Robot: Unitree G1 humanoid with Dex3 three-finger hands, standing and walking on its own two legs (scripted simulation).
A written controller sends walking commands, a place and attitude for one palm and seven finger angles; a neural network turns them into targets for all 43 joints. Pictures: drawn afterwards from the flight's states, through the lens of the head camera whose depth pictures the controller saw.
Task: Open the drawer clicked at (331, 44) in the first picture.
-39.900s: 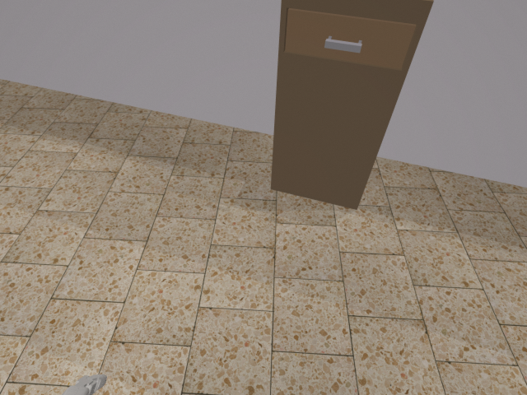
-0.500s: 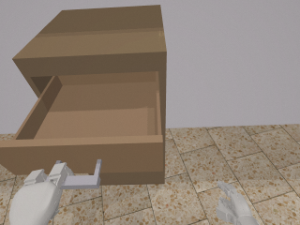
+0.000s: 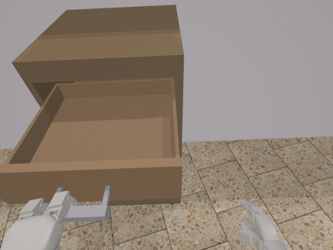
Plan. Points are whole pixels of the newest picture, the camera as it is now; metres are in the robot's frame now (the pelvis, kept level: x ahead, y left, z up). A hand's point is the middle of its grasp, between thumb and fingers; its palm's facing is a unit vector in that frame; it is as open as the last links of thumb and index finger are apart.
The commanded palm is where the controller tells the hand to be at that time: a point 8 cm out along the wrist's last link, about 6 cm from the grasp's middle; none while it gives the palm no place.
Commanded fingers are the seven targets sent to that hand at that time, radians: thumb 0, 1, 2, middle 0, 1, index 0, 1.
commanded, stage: open the thumb to release the handle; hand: left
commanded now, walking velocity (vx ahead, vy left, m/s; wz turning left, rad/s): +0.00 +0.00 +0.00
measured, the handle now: (80, 202) +0.19 +0.21 +0.08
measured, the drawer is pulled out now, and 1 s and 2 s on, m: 0.30 0.30 0.30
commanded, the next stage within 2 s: lift the hand off the handle in 0.58 s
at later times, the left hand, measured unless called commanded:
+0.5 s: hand (48, 234) +0.13 +0.25 +0.06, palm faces +0.04 -0.09 -1.00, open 10.4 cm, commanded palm +0.10 +0.25 +0.12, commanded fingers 0.00 -0.50 0.30 -0.30 -1.20 -0.30 -1.20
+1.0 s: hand (54, 233) +0.14 +0.25 +0.05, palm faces +0.04 -0.11 -0.99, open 13.8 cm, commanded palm +0.11 +0.24 +0.11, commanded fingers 0.00 -0.50 0.30 -0.30 -1.20 -0.30 -1.20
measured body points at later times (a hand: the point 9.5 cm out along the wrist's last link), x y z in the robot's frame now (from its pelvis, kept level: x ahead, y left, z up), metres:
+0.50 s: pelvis +0.00 +0.00 +0.01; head +0.00 -0.03 +0.45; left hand +0.12 +0.25 +0.12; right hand +0.22 -0.19 -0.08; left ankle +0.00 +0.12 -0.71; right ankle -0.02 -0.11 -0.71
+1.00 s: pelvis -0.01 +0.00 +0.01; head -0.01 -0.03 +0.46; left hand +0.13 +0.25 +0.11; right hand +0.22 -0.20 -0.08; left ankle +0.00 +0.12 -0.71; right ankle -0.02 -0.11 -0.71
